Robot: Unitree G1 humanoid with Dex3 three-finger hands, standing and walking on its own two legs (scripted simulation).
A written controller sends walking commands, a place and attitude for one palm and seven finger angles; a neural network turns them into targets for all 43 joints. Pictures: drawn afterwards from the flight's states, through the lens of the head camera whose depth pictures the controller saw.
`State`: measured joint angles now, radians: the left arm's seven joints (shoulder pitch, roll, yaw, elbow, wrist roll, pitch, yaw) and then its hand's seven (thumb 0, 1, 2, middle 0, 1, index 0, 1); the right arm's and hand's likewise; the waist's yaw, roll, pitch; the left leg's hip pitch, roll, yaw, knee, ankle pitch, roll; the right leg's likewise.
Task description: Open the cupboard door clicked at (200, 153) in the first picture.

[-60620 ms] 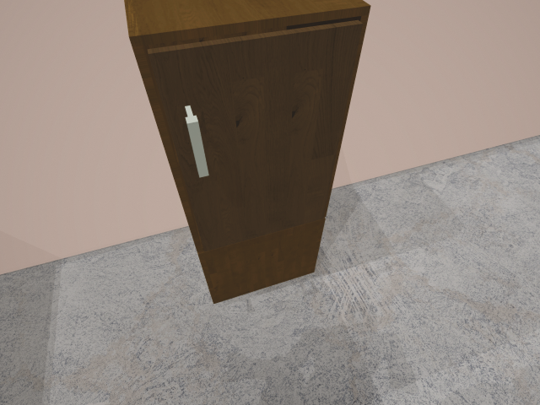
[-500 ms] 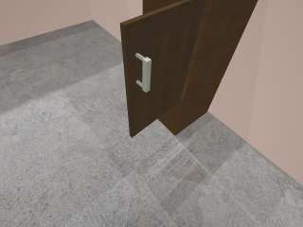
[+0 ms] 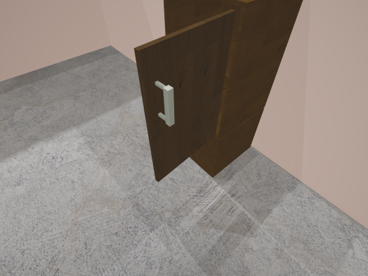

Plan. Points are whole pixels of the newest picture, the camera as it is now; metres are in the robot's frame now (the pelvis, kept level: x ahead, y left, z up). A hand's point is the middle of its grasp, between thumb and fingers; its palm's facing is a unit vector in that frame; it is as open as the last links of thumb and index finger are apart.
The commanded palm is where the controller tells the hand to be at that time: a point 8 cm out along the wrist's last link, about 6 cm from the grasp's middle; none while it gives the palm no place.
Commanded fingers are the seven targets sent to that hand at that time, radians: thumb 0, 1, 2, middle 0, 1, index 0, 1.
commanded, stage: let the arm hang, fingers relaxed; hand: left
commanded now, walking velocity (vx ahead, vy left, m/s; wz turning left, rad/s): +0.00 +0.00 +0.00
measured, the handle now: (164, 103) +0.56 +0.09 +0.06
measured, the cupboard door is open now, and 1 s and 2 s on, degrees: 94 94 94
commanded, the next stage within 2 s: look to check the result in 0.12 s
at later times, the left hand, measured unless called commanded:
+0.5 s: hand out of the picture +0.00 +0.16 -0.17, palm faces +0.05 -0.98 -0.21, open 7.3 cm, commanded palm none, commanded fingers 0.00 0.90 0.90 -0.20 -0.30 -0.20 -0.30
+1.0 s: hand out of the picture +0.04 +0.17 -0.17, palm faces +0.03 -0.97 -0.24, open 7.3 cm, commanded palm none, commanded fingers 0.00 0.90 0.90 -0.20 -0.30 -0.20 -0.30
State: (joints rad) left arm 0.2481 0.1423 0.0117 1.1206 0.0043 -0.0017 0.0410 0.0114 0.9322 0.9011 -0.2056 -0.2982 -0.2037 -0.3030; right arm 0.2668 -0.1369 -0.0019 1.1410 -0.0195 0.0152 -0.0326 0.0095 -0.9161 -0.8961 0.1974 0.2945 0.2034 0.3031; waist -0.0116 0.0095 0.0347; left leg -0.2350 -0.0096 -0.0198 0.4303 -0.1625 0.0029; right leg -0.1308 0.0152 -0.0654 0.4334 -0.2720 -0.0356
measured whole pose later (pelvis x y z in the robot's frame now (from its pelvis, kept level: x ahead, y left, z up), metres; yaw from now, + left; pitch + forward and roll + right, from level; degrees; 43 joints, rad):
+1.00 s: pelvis +0.03 -0.02 +0.00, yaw +0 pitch -2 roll +0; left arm 0.23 0.18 0.02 1.12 0.00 -0.01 0.03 0.00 0.91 0.90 -0.21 -0.30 -0.20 -0.30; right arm 0.21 -0.19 -0.01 1.14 -0.02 0.01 -0.04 0.00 -0.90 -0.90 0.20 0.29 0.20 0.30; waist 0.00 0.02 0.06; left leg -0.18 0.01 -0.02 0.39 -0.18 -0.03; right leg -0.06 0.04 -0.07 0.37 -0.28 -0.06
